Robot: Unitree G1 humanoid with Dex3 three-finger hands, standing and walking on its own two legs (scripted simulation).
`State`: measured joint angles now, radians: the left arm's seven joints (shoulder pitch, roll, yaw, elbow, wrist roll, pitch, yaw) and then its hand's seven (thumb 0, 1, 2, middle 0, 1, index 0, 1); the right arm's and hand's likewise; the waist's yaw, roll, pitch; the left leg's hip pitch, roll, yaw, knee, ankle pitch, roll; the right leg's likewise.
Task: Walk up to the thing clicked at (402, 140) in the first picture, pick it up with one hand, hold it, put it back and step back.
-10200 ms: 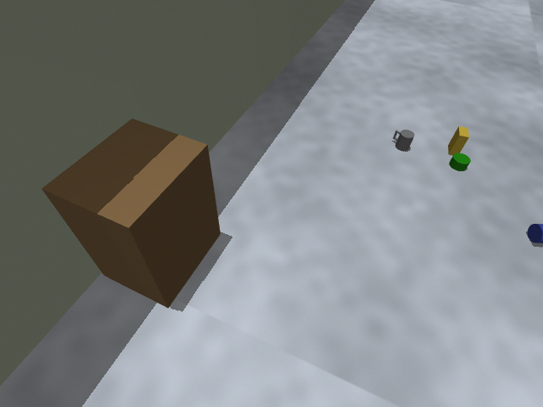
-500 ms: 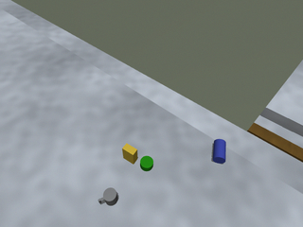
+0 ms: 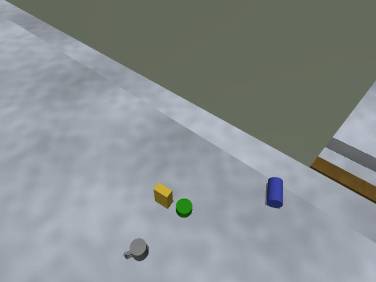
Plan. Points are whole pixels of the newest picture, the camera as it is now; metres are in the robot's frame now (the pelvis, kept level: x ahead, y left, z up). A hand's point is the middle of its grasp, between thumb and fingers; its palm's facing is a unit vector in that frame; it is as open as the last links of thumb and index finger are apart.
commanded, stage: stand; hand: left
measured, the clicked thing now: (135, 251) +0.39 +0.22 -0.73
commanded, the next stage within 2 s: rise first in 1.96 s
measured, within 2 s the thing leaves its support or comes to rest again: neither
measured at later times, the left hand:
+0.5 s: hand out of the picture +0.09 +0.25 -0.16, palm faces -0.02 -0.94 -0.35, open 7.3 cm
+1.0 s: hand out of the picture +0.08 +0.25 -0.16, palm faces -0.02 -0.94 -0.35, open 7.3 cm
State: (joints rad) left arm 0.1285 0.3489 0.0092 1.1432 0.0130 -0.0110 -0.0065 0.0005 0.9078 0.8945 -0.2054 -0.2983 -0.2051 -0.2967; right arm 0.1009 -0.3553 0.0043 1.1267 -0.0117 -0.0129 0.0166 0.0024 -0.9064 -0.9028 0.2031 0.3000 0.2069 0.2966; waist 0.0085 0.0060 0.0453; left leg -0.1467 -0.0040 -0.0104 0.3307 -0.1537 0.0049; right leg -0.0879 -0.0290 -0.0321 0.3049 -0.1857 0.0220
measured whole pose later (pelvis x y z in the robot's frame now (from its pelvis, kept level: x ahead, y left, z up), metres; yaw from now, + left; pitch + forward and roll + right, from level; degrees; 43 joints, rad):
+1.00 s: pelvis +0.01 -0.01 +0.00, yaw -1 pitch -2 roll +0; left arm 0.12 0.35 0.01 1.13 0.01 -0.01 0.00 0.00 0.91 0.89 -0.21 -0.30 -0.21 -0.30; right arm 0.10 -0.36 0.01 1.12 -0.01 -0.01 0.01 0.00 -0.91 -0.90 0.20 0.30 0.21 0.30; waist 0.01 0.01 0.06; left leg -0.12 0.01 0.00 0.32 -0.17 0.00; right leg -0.06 -0.02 -0.02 0.29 -0.20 0.01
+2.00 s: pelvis +0.01 +0.00 +0.00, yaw -1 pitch -2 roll +0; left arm 0.13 0.35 0.00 1.12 0.01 -0.01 0.00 0.00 0.91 0.89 -0.21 -0.30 -0.21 -0.30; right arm 0.11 -0.35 0.01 1.13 -0.01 -0.01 0.01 0.00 -0.91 -0.90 0.20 0.30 0.21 0.30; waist 0.01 0.00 0.06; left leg -0.12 0.00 0.01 0.32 -0.17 0.00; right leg -0.06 -0.02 -0.02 0.29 -0.20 0.02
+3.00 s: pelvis -0.01 +0.00 -0.13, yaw -2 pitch +23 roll -3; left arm 0.26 0.34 0.13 0.39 0.29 0.18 0.01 -0.01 -0.52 0.96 -0.07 -1.09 -0.07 -1.08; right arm 0.14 -0.24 -0.02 0.53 0.00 -0.14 0.00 0.01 -0.90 -0.90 0.20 0.30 0.21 0.30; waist -0.01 0.01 -0.14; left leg -1.15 0.03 -0.03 1.33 -0.58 0.00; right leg -1.08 0.00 -0.03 1.29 -0.61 0.02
